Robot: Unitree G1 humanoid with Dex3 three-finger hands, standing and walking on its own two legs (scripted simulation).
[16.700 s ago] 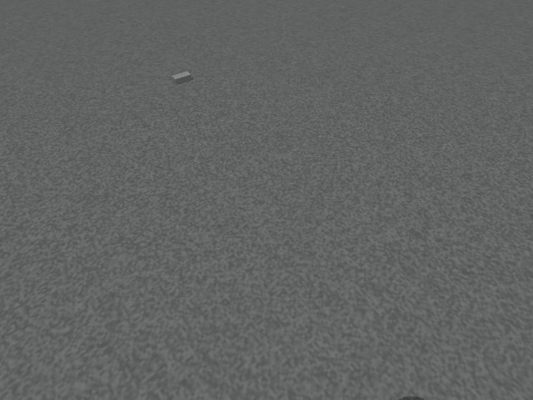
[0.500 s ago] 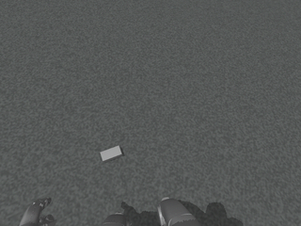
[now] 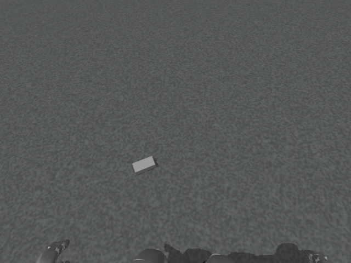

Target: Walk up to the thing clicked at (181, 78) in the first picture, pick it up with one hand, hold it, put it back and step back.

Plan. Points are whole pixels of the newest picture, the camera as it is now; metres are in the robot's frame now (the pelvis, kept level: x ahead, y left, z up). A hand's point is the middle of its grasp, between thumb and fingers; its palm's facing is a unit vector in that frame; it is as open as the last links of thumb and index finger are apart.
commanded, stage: walk up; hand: left
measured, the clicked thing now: (144, 165) +0.67 +0.25 -0.74
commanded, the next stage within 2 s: stand in 1.76 s
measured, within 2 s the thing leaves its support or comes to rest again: neither
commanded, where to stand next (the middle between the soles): +0.29 +0.00 m, yaw +1 degrees
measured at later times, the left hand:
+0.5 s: hand out of the picture -0.08 +0.24 -0.15, palm faces +0.01 -0.93 -0.38, open 7.4 cm
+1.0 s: hand out of the picture -0.03 +0.26 -0.15, palm faces +0.02 -0.93 -0.36, open 7.4 cm
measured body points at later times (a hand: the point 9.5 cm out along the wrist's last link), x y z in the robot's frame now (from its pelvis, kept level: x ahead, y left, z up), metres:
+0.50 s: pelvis -0.12 -0.02 +0.00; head -0.10 -0.03 +0.45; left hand -0.08 +0.29 -0.12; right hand +0.00 -0.33 -0.12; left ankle -0.08 +0.11 -0.72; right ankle -0.13 -0.14 -0.73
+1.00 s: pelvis -0.10 +0.00 +0.00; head -0.10 +0.00 +0.45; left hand -0.03 +0.31 -0.12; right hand -0.02 -0.31 -0.12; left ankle -0.10 +0.12 -0.73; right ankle -0.12 -0.13 -0.73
